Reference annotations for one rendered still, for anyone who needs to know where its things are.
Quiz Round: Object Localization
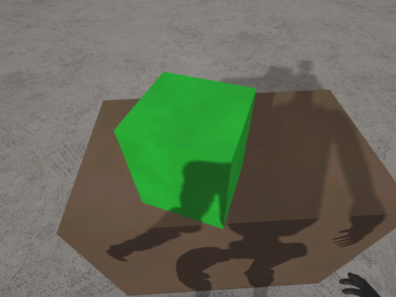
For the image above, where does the carton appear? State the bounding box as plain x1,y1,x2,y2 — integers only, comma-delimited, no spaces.
114,72,256,229

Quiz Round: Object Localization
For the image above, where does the pedestal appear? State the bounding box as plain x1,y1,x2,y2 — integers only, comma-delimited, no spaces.
57,90,396,296

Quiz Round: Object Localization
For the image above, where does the robot right hand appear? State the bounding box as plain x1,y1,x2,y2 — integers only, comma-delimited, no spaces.
339,272,381,297

